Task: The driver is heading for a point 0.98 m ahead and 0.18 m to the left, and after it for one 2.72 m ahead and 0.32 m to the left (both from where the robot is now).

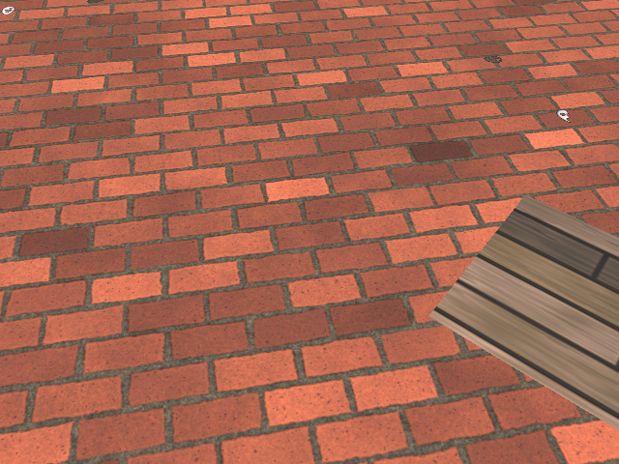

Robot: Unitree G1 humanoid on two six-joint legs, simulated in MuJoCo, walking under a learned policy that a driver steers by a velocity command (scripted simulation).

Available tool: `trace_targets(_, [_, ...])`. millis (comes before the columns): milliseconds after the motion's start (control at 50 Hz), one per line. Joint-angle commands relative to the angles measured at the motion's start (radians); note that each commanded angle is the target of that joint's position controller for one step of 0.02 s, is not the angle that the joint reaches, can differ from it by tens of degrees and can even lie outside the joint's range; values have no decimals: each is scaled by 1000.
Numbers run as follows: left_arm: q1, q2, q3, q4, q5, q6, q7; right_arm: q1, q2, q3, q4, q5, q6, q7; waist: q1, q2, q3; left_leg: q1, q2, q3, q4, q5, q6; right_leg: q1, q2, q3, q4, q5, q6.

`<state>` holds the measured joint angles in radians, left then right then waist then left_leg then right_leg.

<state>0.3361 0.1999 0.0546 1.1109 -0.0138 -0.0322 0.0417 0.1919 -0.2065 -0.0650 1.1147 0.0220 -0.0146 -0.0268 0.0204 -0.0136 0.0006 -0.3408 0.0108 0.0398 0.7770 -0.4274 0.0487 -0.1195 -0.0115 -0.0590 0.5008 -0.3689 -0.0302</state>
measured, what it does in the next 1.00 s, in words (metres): walks ahead: left foot, then right foot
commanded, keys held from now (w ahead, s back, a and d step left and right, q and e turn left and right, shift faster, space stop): w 0.72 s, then w+q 0.28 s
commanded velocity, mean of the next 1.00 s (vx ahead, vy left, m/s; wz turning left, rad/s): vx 0.44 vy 0.00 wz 0.07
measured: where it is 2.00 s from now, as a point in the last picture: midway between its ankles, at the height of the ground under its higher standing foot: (250, 270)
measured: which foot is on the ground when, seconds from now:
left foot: up 0.00-0.14, down 0.16-0.66, up 0.68-1.00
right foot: down 0.00-0.16, up 0.18-0.64, down 0.66-1.00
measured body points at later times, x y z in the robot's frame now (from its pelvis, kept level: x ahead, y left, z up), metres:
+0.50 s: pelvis +0.18 +0.05 +0.01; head +0.19 +0.06 +0.46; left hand +0.37 +0.29 -0.11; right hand +0.10 -0.18 -0.13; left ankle +0.07 +0.14 -0.73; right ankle +0.36 -0.12 -0.68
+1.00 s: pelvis +0.47 -0.01 +0.01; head +0.48 +0.00 +0.46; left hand +0.46 +0.25 -0.14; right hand +0.63 -0.26 -0.11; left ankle +0.61 +0.19 -0.66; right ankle +0.44 -0.09 -0.73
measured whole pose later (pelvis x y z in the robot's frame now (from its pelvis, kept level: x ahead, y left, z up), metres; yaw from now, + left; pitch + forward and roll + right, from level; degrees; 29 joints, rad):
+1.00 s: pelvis +0.47 -0.01 +0.01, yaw +5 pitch +0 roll -2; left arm 0.31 0.22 0.06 1.04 0.02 -0.11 0.00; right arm 0.15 -0.25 -0.08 0.94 0.03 -0.06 -0.01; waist 0.05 0.04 0.00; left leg -0.73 0.12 -0.10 0.94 -0.04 0.05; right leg -0.05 0.06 -0.17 0.23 -0.19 -0.06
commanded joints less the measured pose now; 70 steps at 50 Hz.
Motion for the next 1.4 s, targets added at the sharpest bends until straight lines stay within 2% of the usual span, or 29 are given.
trace_targets(20, [41, 154, 32, -36, -3, -39, -3, -143, -83, -14, -97, 17, -51, 18, 22, -101, 199, -362, 91, -56, 135, -74, 28, 33, -354, 444, -348, -265, -202])
trace_targets(80, [4, 169, 35, -52, -15, -39, -17, -113, -60, -13, -85, 15, -70, 31, -8, -92, 143, -109, 44, 38, -109, 28, 18, -60, -242, 246, -294, -104, -143])
trace_targets(140, [-16, 172, 33, -61, -15, -34, -24, 155, -89, -41, 14, 12, -60, 31, -125, -61, 50, 323, -55, 108, -221, 179, 6, -275, -153, 127, -94, 60, -105])
trace_targets(160, [-60, 122, 18, -82, -9, -39, -27, 282, -157, -62, 33, 7, -63, 24, -182, 106, 15, 434, 103, -131, -346, 91, 65, -377, -74, 18, 234, 160, -41])
trace_targets(180, [-64, 39, -1, -132, -6, -57, -22, 385, -260, -71, 36, -3, -74, 30, -176, 367, -63, 562, 355, -653, -568, -28, 220, -609, 58, -9, 593, -150, 9])
trace_targets(200, [-92, 70, 7, -148, -32, -72, -23, 332, -207, -44, 34, -19, -93, 37, -141, 257, -48, 508, 414, -797, -613, -167, 266, -693, 17, 139, 787, -187, -13])
trace_targets(220, [-120, 94, 11, -164, -48, -82, -31, 237, -160, -26, 3, -14, -107, 40, -105, 176, 32, 452, 393, -689, -599, -183, 233, -771, -39, 152, 840, -95, -45])
trace_targets(260, [-120, 116, 24, -152, -28, -87, -30, 116, -113, -1, -39, -18, -112, 52, -52, 79, 76, 329, 301, -442, -612, 11, 156, -713, -112, 130, 745, 95, -66])
trace_targets(340, [-141, 100, 34, -155, -12, -58, -37, 188, -103, 13, -28, -26, -102, 34, -33, 83, 82, 274, 219, -217, -649, 335, 131, -620, -129, 83, 560, 214, -27])
trace_targets(580, [-511, 81, 3, -298, -18, -69, -91, 307, -145, -9, -29, -8, -72, 4, -85, 88, 149, 426, 253, -64, -626, 544, 117, -577, -58, 22, 43, 379, -40])
trace_targets(620, [-440, 125, 21, -292, -17, -74, -95, 278, -174, -19, -41, -10, -65, 4, -28, 125, 79, 467, 262, -49, -517, 847, 97, -432, -9, -8, 31, 314, -72])
trace_targets(660, [-142, 207, 66, -208, -18, -70, -85, 242, -175, -18, -57, -15, -52, 5, 123, 147, -103, 376, 200, 4, -170, 1072, 51, -28, 42, -36, 34, 313, -126])
trace_targets(680, [44, 286, 87, -169, -3, -65, -72, 250, -138, -1, -83, -30, -54, 8, 167, 23, -253, 110, 136, 29, 168, 725, 19, 311, -167, 216, 63, 274, -192])
trace_targets(700, [97, 320, 84, -147, 12, -63, -79, 383, 22, 41, -85, -13, -80, 23, 70, -253, -417, -236, -72, -59, 512, -94, -33, 576, -399, 763, -125, 11, -355])
trace_targets(720, [67, 231, 60, -147, 4, -66, -80, 287, -77, 18, -89, 18, -110, 29, 106, -176, -361, -342, -35, -189, 636, -123, -7, 530, -363, 817, -217, -60, -310])
trace_targets(740, [-34, 181, 46, -164, -1, -72, -76, 185, -125, 4, -125, 41, -122, 28, 90, -137, -200, -416, 17, -159, 657, -53, 10, 388, -344, 632, -223, 19, -261])
trace_targets(780, [-177, 109, 22, -185, 17, -90, -82, 99, -143, -14, -138, 17, -112, 7, 18, 28, -67, -300, 112, -135, 541, 108, 27, 64, -271, 380, -278, 238, -191])
trace_targets(820, [-185, 85, 15, -164, 30, -99, -83, 181, -87, -15, -122, 17, -77, 5, -38, -40, -52, -201, 147, -157, 481, 143, 31, -55, -249, 274, -332, 263, -191])
trace_targets(920, [-120, 147, 27, -134, 33, -100, -47, 53, -90, -25, -180, 7, -44, 5, -36, -22, 47, -361, 149, -181, 293, 308, 2, -75, -239, 111, -409, 320, -181])
trace_targets(1120, [32, 188, 36, -116, 13, -61, -18, -247, -53, 2, -324, -1, -55, 70, 60, -4, 113, -444, 92, -18, -121, 465, 15, 201, -263, -108, -339, 518, -119])
trace_targets(1180, [1, 225, 48, -138, 5, -38, -11, -229, -87, -10, -363, 4, -52, 90, 14, -56, 67, -328, 25, 63, -147, 312, 57, 259, -284, -152, -196, 905, -93])
trace_targets(1220, [-35, 253, 55, -160, 3, -23, -3, -52, -159, -47, -341, 9, -48, 93, -95, -97, -47, -75, -59, 106, -160, 247, 106, 233, -269, -175, 72, 1176, -65])
trace_targets(1240, [-53, 250, 51, -173, 0, -23, -1, 115, -226, -83, -303, 11, -46, 80, -183, -70, -134, 194, -76, 63, -235, 314, 150, 100, -228, -191, 310, 1066, -25])
trace_targets(1260, [-25, 180, 29, -205, 32, -38, -7, 219, -325, -108, -280, 8, -36, 55, -169, 133, -228, 488, 139, -273, -225, 362, 217, -198, -150, -183, 645, 424, 16])
trace_targets(1280, [38, 73, -7, -257, 17, -83, -29, 199, -363, -104, -310, -4, -49, 61, -77, 279, -375, 762, 348, -880, -415, 195, 431, -563, 68, 26, 943, -229, 55])
trace_targets(1300, [-109, 176, 16, -281, -25, -123, -43, 226, -269, -79, -307, -15, -53, 62, -146, 133, -342, 764, 316, -819, -482, 191, 361, -683, 13, 166, 972, -179, 22])
trace_targets(1320, [-164, 186, 19, -301, -42, -138, -48, 175, -219, -67, -311, -12, -60, 59, -131, 102, -211, 647, 281, -647, -476, 260, 314, -731, -32, 152, 913, -87, -4])
trace_targets(1360, [-162, 188, 32, -279, 2, -126, -32, 27, -153, -44, -352, -8, -67, 59, -39, -33, -85, 344, 193, -433, -503, 442, 252, -594, -108, 140, 741, 27, 2])
trace_targets(1400, [-124, 185, 40, -293, 12, -96, -32, 4, -164, -43, -370, -15, -70, 50, 8, 18, -66, 204, 176, -398, -538, 530, 271, -500, -127, 145, 665, 41, 37])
